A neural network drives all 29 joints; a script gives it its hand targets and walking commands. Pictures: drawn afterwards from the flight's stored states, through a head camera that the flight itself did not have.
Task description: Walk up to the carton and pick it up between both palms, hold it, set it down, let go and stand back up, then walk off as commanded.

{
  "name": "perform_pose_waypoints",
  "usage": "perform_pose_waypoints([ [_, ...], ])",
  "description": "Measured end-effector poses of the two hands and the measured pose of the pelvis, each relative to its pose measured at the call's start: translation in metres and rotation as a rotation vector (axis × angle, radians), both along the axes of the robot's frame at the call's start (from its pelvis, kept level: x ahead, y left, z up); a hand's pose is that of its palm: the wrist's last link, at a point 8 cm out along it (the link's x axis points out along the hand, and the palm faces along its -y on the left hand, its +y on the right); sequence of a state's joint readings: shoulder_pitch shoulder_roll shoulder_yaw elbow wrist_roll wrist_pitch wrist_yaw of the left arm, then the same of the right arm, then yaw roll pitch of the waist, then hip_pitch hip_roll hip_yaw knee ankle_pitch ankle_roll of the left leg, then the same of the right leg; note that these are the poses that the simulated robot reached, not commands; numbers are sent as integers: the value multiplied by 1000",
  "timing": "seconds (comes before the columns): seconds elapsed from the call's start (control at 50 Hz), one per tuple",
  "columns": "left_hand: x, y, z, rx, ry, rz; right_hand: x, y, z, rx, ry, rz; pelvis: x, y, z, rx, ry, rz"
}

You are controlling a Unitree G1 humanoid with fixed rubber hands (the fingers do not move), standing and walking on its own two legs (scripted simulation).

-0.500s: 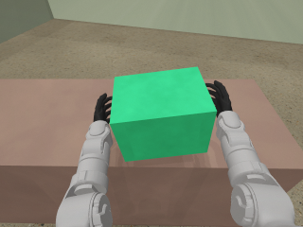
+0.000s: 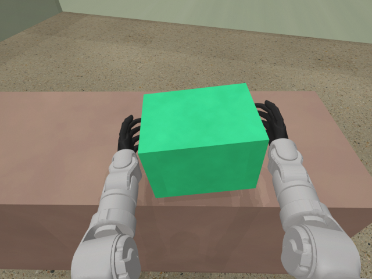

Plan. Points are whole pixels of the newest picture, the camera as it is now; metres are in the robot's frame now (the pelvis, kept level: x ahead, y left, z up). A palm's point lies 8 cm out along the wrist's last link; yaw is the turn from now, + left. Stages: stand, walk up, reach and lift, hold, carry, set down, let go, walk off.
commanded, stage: set down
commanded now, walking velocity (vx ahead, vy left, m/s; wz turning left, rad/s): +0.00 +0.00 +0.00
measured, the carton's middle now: (199, 141) +0.42 +0.00 +0.08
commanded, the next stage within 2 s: none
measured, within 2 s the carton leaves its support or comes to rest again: neither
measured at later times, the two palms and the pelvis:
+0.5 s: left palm (131, 154) +0.39 +0.17 +0.07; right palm (275, 141) +0.40 -0.16 +0.10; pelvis +0.01 +0.00 +0.00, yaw +0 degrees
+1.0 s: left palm (134, 157) +0.39 +0.16 +0.05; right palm (273, 143) +0.41 -0.17 +0.09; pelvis +0.01 +0.00 +0.00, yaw +0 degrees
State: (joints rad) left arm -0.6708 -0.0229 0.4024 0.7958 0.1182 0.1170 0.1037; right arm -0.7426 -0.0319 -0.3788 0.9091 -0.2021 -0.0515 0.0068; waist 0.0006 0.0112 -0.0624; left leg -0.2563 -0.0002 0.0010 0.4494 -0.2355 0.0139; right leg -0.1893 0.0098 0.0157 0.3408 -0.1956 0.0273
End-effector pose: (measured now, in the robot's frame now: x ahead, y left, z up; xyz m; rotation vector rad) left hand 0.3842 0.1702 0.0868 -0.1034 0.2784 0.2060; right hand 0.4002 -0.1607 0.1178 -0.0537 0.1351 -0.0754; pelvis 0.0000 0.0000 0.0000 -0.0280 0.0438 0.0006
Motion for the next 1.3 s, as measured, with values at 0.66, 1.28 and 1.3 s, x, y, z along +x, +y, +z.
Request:
perform_pose_waypoints([
  [0.66, 5, -5, -27, -33, 48, 6, 5, -5, -24, -7, 47, -8, 9, -1, 0, 1, 12, 0],
  [1.28, 6, -5, -52, -30, 65, 14, 11, -4, -46, -19, 60, 2, 15, -1, 0, 1, 48, -1],
  [1.3, 6, -5, -54, -29, 65, 15, 11, -4, -47, -20, 60, 3, 15, -1, 0, 1, 52, -1],
])
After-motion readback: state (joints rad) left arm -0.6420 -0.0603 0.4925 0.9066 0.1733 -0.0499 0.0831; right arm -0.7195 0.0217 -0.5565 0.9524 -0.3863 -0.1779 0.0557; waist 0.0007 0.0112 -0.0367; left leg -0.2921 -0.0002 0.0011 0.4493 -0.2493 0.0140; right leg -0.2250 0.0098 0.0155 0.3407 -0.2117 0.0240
